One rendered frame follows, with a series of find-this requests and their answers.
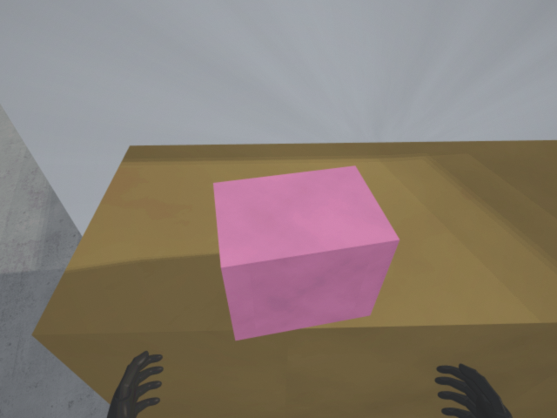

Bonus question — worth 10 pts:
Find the carton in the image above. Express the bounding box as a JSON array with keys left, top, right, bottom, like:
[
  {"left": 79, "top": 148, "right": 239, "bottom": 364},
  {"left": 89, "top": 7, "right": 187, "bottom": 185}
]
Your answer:
[{"left": 213, "top": 165, "right": 399, "bottom": 340}]

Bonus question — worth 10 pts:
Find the left robot hand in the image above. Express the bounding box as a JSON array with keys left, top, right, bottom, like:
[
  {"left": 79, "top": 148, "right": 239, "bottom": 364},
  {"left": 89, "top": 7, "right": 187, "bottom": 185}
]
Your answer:
[{"left": 107, "top": 351, "right": 164, "bottom": 418}]

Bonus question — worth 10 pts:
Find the right robot hand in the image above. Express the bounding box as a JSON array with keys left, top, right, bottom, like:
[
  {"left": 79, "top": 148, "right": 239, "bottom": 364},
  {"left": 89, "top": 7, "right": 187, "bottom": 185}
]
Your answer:
[{"left": 435, "top": 363, "right": 513, "bottom": 418}]

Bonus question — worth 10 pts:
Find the pedestal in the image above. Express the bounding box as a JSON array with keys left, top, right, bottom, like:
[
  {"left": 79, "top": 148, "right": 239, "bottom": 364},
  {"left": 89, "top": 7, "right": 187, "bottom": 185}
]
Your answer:
[{"left": 32, "top": 140, "right": 557, "bottom": 418}]

